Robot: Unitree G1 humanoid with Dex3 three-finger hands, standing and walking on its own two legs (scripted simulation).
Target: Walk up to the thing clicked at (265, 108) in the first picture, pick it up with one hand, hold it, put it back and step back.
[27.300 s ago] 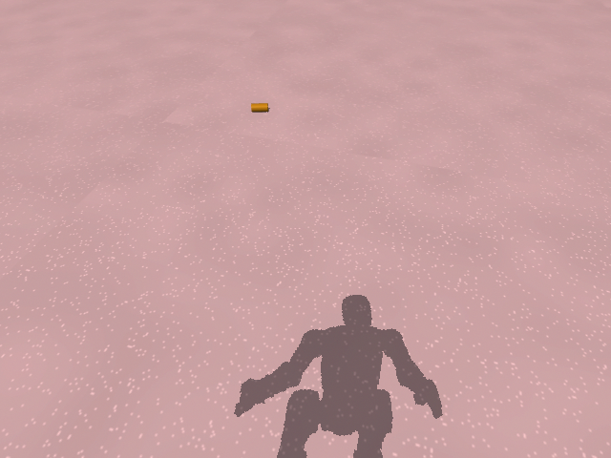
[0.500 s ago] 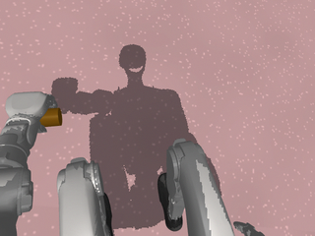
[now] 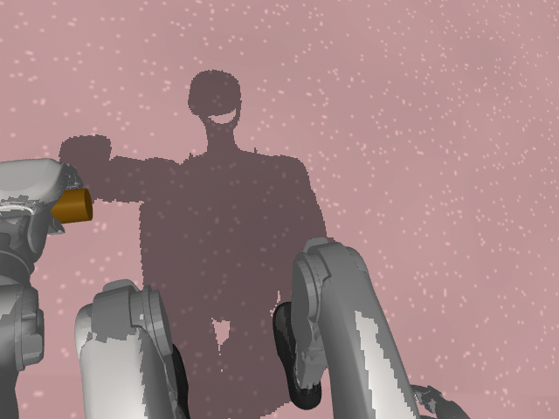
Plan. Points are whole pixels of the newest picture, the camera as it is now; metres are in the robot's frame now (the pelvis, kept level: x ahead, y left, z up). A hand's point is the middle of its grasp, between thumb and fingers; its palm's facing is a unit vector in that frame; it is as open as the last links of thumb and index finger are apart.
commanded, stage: lower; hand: left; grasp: from above
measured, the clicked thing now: (50, 208) +0.46 +0.27 -0.22
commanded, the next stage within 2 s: rest in 0.04 s
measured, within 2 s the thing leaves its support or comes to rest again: rests again in 1.70 s
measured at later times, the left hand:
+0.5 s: hand (63, 208) +0.46 +0.26 -0.25, palm faces -0.47 -0.06 -0.88, open 7.8 cm
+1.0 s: hand (67, 211) +0.46 +0.26 -0.27, palm faces -0.45 -0.08 -0.89, open 7.7 cm
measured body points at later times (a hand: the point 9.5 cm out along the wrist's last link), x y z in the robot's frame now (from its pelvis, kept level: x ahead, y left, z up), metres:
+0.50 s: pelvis +0.01 +0.00 -0.03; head +0.27 +0.07 +0.32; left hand +0.48 +0.26 -0.20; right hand +0.03 -0.28 -0.12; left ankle +0.07 +0.12 -0.30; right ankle +0.10 -0.13 -0.30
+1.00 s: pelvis +0.00 +0.00 -0.05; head +0.27 +0.09 +0.31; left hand +0.48 +0.26 -0.22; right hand +0.02 -0.27 -0.11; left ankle +0.07 +0.12 -0.30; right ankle +0.10 -0.13 -0.30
